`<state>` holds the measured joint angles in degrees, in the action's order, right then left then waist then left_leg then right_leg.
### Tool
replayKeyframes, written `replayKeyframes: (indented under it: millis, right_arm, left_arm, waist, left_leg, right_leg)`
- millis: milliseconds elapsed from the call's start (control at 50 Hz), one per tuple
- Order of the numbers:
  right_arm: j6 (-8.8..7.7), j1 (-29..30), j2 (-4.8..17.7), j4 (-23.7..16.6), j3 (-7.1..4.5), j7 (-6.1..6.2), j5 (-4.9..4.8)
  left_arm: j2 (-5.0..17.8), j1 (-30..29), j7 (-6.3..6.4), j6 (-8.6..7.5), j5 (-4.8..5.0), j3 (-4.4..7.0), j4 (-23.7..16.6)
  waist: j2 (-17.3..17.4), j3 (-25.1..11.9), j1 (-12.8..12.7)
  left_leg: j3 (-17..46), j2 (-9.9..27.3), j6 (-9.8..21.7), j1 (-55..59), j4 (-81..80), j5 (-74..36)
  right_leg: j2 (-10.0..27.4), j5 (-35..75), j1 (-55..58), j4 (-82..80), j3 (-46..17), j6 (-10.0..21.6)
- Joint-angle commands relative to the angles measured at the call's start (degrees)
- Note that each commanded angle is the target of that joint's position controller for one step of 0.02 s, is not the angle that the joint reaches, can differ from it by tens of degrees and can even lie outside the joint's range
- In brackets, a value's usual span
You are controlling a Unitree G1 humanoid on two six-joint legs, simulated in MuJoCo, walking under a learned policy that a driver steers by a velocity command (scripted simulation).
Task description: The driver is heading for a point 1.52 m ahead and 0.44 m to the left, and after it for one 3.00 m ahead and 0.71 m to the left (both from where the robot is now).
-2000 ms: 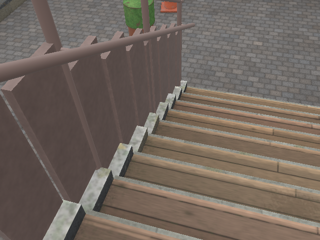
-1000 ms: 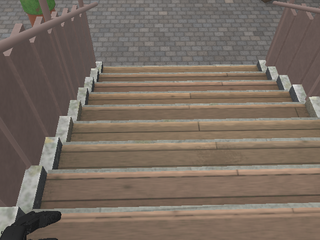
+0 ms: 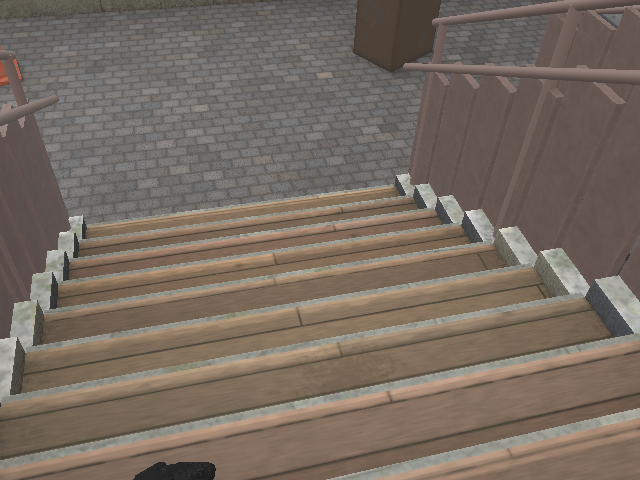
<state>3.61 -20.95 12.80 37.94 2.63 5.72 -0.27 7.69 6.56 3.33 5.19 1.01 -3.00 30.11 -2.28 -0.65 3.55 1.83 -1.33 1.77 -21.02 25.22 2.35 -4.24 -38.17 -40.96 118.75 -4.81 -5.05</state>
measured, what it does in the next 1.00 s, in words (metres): steps to the left, turning left: right foot 0.16 m higher, then left foot 0.16 m lower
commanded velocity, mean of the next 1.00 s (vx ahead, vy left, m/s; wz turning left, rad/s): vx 0.19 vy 0.00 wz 0.37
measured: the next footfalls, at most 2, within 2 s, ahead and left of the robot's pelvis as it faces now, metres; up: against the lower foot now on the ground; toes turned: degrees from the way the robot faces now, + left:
right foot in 0.08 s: -0.05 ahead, -0.14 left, +0.16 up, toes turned +2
left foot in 0.88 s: +0.10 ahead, +0.25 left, +0.00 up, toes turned +16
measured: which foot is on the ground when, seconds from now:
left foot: down 0.00-0.08, up 0.10-0.86, down 0.88-1.00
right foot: up 0.00-0.06, down 0.08-0.86, up 0.88-1.00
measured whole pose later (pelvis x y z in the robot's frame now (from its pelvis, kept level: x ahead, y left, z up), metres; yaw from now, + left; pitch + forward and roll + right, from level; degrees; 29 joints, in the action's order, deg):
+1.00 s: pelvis +0.07 +0.17 -0.02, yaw +24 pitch +2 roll +0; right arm 0.2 -19.7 13.6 49.0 -4.1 -3.5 -1.2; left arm 15.4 18.0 4.8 -4.3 1.8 4.1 43.4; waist -3.2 -1.2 -1.1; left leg 3.2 -7.9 5.0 -24.0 41.8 18.6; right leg 5.7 -29.9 -38.2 108.6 -5.5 -2.7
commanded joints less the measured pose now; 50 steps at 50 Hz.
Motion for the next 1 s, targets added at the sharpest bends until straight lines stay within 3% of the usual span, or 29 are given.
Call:
replayKeyframes:
  millis: [20,40,60,80,100,120,140,160,200,240,280,340,400,480,600,660,720,740,780,820,840,860,880,900,920,940,960,980,1000]
  right_arm:
    - [0.14,6.28,13.46,-4.58,-4.99,-0.58,-1.92]
    - [0.48,4.88,15.53,-4.37,-6.62,-1.52,-2.88]
    - [0.85,-1.3,14.93,-2.14,-7.44,-2.06,-5.51]
    - [0.98,-5.34,12.12,-1.54,-7.46,-2.51,-5.29]
    - [-0.72,2.5,8.3,-7.4,-7.41,-3.58,-2.28]
    - [-5.11,20.39,8.01,-13.47,-8.07,-5.79,-2.43]
    - [-7.65,22.26,7.68,-11.92,-8.22,-6.16,-5.13]
    - [-6.89,15.76,8.33,-7.19,-8.43,-5.45,-3.49]
    - [-2.76,4.29,9.43,-1.1,-8.7,-3.75,1.03]
    - [1.24,3.78,6.67,-1.22,-7.22,-3.44,-0.13]
    - [2.6,7.18,5.03,-4.82,-5.67,-2.55,0.23]
    - [1.81,8.68,7.63,-6.76,-5.95,-2.86,0.13]
    - [-0.04,15.12,8.08,-8.78,-6.31,-3.81,-0.95]
    - [-0.22,14.43,5.49,-9.77,-5.56,-5.09,-2.28]
    - [-0.63,17.58,6.14,-9.45,-6.85,-5.74,-3.42]
    - [-1.86,22.27,5.14,-9.54,-7.23,-6.89,-3.52]
    - [-3.19,25.01,5.12,-10.37,-7.63,-7.96,-3.46]
    - [-2.98,25.8,5.31,-10.63,-6.95,-9.15,-4.04]
    - [-2.73,21.2,3.94,-8.2,-6.99,-10.51,-4.28]
    - [-1.63,7.13,6.04,-1.55,-9.39,-9.07,-5.36]
    - [-1.05,-4.01,10.15,3.36,-11.68,-7.88,-4.68]
    - [-1.46,-13.28,13.86,6.77,-13.14,-7.51,-2.19]
    - [-2.47,-18.04,14.42,9.34,-12.25,-7.81,0.05]
    - [-3.99,-12.36,16.47,8.84,-9.97,-8.64,0.92]
    - [-3.71,-7.94,15.92,7.36,-10.11,-9.5,-0.81]
    - [-3.43,-6.84,17.75,6.04,-11.09,-9.67,-1.17]
    - [-3.74,-3.01,14.67,6.64,-10.37,-9.11,-1.48]
    - [-4.89,-0.45,13.65,6.87,-9.65,-8.97,-1.12]
    - [-6.87,5.83,9.63,5.49,-7.96,-9.02,0.08]
  left_arm:
    - [1.96,3.93,-1.23,-1.9,-1.51,-0.74,-4.42]
    - [3.19,5.92,-1.55,-2.04,-1.76,-0.6,-3.38]
    - [3.58,6.33,-1.9,-1.92,-1.83,-0.69,-3.18]
    - [5.57,11.68,-2.36,-1.45,-1.93,0.27,-0.16]
    - [17.01,25.48,-2.22,-1.91,-2.24,4.07,6.08]
    - [18.68,26.09,-1.76,-6.21,-4.05,5.21,5.55]
    - [16.14,17.86,-1.6,-8.23,-5.44,5.46,5.03]
    - [14.7,12.25,-1.84,-7.98,-4.86,5.83,4.62]
    - [10.26,2.86,-2.68,-4.9,-1.57,4.86,3.69]
    - [7.07,-3.65,-2.55,-2.91,-1.98,2.32,0.79]
    - [6.96,-3.57,-0.48,-2.51,-1.78,0.99,-0.53]
    - [10.34,7.52,1.72,-3.69,-2.21,2.26,1.93]
    - [11.51,15.47,1.86,-4.61,-2.46,3.94,3.22]
    - [14.02,14.9,-0.52,-4.98,-2.38,5.21,3.77]
    - [16.28,16.68,-2.29,-7.07,-1.25,7.45,7.28]
    - [14.79,20.99,-1.41,-8.99,-1.14,8.14,9.53]
    - [15.8,20.2,-0.73,-9.49,-1.23,9.03,10.31]
    - [15.08,15.71,-0.06,-9.16,-1.32,8.39,8.46]
    - [18.2,10.75,-0.12,-8.36,-0.03,9.15,8.35]
    - [17.58,9.01,-1.37,-7.63,0.06,9.04,10.08]
    - [17.57,8.32,-1.79,-7.52,-0.11,8.89,12.29]
    - [17.72,9.02,-1.32,-7.93,-0.58,9.27,14.13]
    - [14.14,8.7,-0.22,-8.31,-0.58,9.05,15.04]
    - [7.32,14.13,-0.02,-10.13,-2.82,7.31,11.19]
    - [7.46,20.87,0.02,-11.43,-2.27,6.99,9.18]
    - [8.47,18.54,0.55,-12.51,0.21,7.17,5.93]
    - [10.42,9.48,2.16,-12.03,1.93,7.36,4.83]
    - [10.38,9.56,2.87,-11.45,2.28,7.21,4.33]
    - [13.93,11.63,2.74,-11.22,1.18,8.19,6.22]
  waist:
    - [13.41,-4.95,-6.66]
    - [17.79,-3.59,-6.06]
    - [21.8,-0.1,-3.36]
    - [11.16,4.19,-3.54]
    - [-23.33,11.81,-9.29]
    - [-26.94,19.18,-15.32]
    - [-15.61,16.61,-10.33]
    - [-13.29,9.29,-5.38]
    - [-5.82,-0.8,1.92]
    - [-0.77,-2.39,4.64]
    - [1.32,-0.92,3.16]
    - [-1.04,-2.32,-1.59]
    - [-3.94,-3.4,-7.18]
    - [-5.84,-1.83,-6.0]
    - [-2.7,3.55,-8.05]
    - [-4.16,4.04,-11.21]
    - [-5.05,5.71,-10.83]
    - [-0.42,7.96,-9.97]
    - [-4.39,4.79,-6.97]
    - [-8.51,1.72,-0.07]
    - [-8.51,-2.58,5.5]
    - [-2.84,-5.24,10.68]
    - [10.1,-0.41,12.74]
    - [20.97,-0.49,2.66]
    - [22.7,-7.07,-2.58]
    - [17.14,-11.91,-2.63]
    - [6.59,-6.54,-1.48]
    - [6.32,-4.28,-4.37]
    - [-0.47,-0.71,-8.47]
  left_leg:
    - [8.45,9.95,8.1,0.72,-16.2,3.94]
    - [7.93,10.19,8.99,-3.06,-19.48,3.95]
    - [10.89,11.01,8.86,0.11,-18.44,12.17]
    - [12.04,10.41,7.91,-0.27,-13.64,23.18]
    - [1.58,-0.69,4.78,-27.08,9.84,44.28]
    - [25.03,-5.14,5.35,-49.67,18.63,45.86]
    - [33.33,-8.19,3.77,-53.55,23.07,34.29]
    - [29.72,-9.36,1.89,-47.18,29.07,29.49]
    - [17.84,-10.37,-1.95,-30.8,48.33,11.95]
    - [11.12,-11.75,-4.2,-22.42,66.33,2.3]
    - [10.38,-10.52,-5.79,-26.39,71.52,-2.45]
    - [11.93,-7.62,-7.54,-32.57,67.05,-5.18]
    - [14.39,-5.37,-8.13,-43.34,64.47,3.5]
    - [9.51,-1.45,-7.19,-40.29,62.54,12.66]
    - [7.62,1.1,-3.91,-39.96,52.95,4.0]
    - [13.87,2.57,-2.13,-48.4,45.94,-4.46]
    - [8.35,2.89,-1.37,-45.95,43.7,-1.78]
    - [8.86,4.48,-2.01,-37.75,27.51,-15.77]
    - [-0.81,1.61,-2.71,-6.94,20.66,-18.35]
    - [-7.83,-0.07,-1.54,12.39,20.85,-16.62]
    - [-7.4,-0.04,0.24,20.75,14.4,-18.28]
    - [-6.88,-0.81,2.18,28.89,8.09,-14.88]
    - [3.06,2.74,5.47,30.4,3.45,-13.26]
    - [8.48,3.43,4.36,32.7,14.14,-33.51]
    - [21.12,7.21,7.25,32.61,9.84,-23.43]
    - [39.23,15.07,13.6,31.93,-3.78,3.62]
    - [49.89,16.14,11.8,25.22,-13.72,31.84]
    - [56.41,19.38,12.9,20.95,-12.13,37.26]
    - [50.21,18.63,8.66,11.48,-6.98,28.25]
  right_leg:
    - [3.58,-8.34,13.58,-28.01,6.81,4.41]
    - [1.12,-12.9,20.42,-35.14,9.98,6.74]
    - [-0.2,-25.24,17.13,-46.73,6.84,10.8]
    - [-2.59,-20.9,15.03,-58.78,4.4,14.83]
    - [7.29,-3.74,20.13,-78.71,-23.33,22.41]
    - [16.77,8.26,17.84,-95.2,-55.69,29.63]
    - [19.4,27.45,20.14,-89.83,-51.35,28.67]
    - [17.31,38.41,21.7,-81.3,-40.35,24.44]
    - [14.24,41.21,11.9,-68.54,-22.63,16.21]
    - [13.21,30.2,-0.32,-73.51,-14.81,14.74]
    - [12.95,26.74,2.41,-76.29,-12.44,15.23]
    - [11.89,31.03,19.53,-75.34,-8.69,14.56]
    - [14.67,35.17,36.09,-73.28,-11.36,15.26]
    - [21.81,33.11,32.24,-79.38,-15.77,18.02]
    - [22.79,9.59,26.58,-78.06,-12.56,15.73]
    - [25.7,-0.56,32.9,-74.75,-15.58,14.08]
    - [28.12,0.46,27.81,-75.78,-14.25,13.36]
    - [25.85,-5.22,21.23,-74.83,-7.28,10.26]
    - [24.53,-3.3,4.89,-78.6,3.17,7.21]
    - [24.14,2.34,1.48,-69.83,10.8,4.12]
    - [21.92,13.63,6.51,-57.42,14.91,1.3]
    - [17.45,20.7,9.01,-37.63,16.78,-1.2]
    - [10.71,-7.23,-0.1,-6.5,14.77,-2.38]
    - [10.27,-8.16,-15.05,2.35,6.36,-0.04]
    - [10.28,-4.62,-17.86,0.86,2.8,0.85]
    - [8.19,0.82,-20.75,0.43,0.85,1.36]
    - [8.49,6.82,-24.5,-3.25,0.59,2.69]
    - [9.43,11.5,-26.21,-6.85,-3.37,4.04]
    - [11.66,24.29,-21.95,-22.25,-8.19,5.52]
Keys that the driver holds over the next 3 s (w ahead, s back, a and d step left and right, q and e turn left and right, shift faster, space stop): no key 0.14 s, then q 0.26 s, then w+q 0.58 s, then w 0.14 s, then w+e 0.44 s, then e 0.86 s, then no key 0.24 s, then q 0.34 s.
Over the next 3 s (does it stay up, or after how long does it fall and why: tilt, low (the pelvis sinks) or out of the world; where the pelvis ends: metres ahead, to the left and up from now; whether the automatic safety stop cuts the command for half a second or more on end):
stays up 0.54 0.35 -0.24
